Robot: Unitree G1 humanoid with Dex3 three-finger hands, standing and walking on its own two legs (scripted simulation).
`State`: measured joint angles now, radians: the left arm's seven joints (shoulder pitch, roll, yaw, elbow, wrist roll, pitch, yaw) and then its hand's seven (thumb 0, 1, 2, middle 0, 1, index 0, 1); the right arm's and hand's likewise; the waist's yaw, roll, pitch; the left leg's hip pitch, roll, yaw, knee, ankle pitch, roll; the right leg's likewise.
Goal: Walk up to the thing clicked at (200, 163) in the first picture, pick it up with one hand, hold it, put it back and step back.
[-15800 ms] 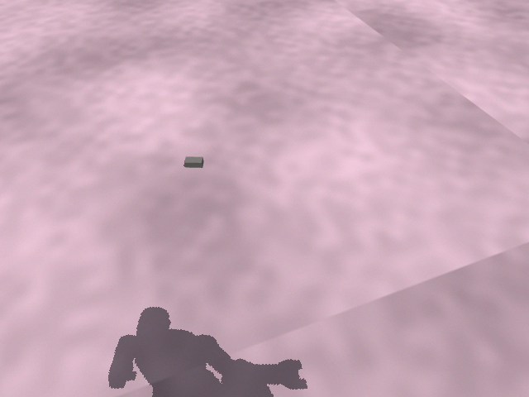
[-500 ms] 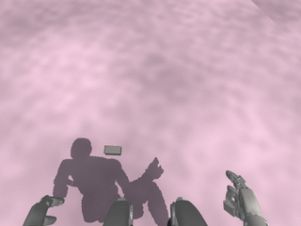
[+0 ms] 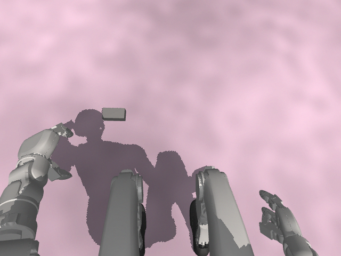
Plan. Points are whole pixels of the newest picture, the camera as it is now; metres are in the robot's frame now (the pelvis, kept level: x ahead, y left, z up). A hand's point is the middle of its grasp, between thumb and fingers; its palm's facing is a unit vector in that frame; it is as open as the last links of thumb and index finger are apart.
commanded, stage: rise first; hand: left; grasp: from above
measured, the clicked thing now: (114, 114) +0.58 +0.23 -0.47
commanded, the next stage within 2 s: none
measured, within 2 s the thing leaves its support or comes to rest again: neither
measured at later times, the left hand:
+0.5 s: hand (78, 129) +0.45 +0.29 -0.25, palm faces -0.49 -0.05 -0.87, open 12.2 cm
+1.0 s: hand (87, 121) +0.50 +0.28 -0.30, palm faces -0.46 +0.02 -0.89, open 12.5 cm
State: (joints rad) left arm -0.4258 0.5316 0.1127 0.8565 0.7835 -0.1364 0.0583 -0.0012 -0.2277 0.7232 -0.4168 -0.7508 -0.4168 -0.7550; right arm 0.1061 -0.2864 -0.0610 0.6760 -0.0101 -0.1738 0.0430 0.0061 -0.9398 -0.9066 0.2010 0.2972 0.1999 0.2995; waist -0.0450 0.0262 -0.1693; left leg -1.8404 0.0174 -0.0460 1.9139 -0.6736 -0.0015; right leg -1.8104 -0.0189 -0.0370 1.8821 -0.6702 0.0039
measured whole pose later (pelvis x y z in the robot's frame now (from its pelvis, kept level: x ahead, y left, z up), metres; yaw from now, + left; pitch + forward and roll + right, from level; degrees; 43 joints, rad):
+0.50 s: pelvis -0.02 +0.01 -0.11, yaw -4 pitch +35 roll -8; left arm -0.89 0.78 0.11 1.29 1.21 -0.32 0.21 0.00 -0.19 0.76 -0.39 -0.66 -0.38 -0.67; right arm 0.19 -0.27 0.00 0.74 -0.10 -0.01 0.10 0.00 -0.90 -0.90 0.20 0.30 0.20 0.30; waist -0.20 0.01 -0.09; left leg -2.21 0.01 -0.10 2.26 -0.67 0.02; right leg -2.14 -0.01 -0.07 2.18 -0.66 0.02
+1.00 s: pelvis -0.01 +0.01 -0.14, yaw -7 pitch +35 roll -10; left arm -1.05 0.89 0.09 1.44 1.34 -0.32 0.31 0.00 -0.24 0.77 -0.32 -0.74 -0.34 -0.73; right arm 0.15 -0.26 0.08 0.71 -0.16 0.01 0.12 0.00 -0.91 -0.90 0.20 0.30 0.20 0.30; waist -0.27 -0.02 -0.03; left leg -2.31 0.02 -0.13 2.38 -0.70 0.02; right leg -2.23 0.00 -0.10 2.27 -0.67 0.03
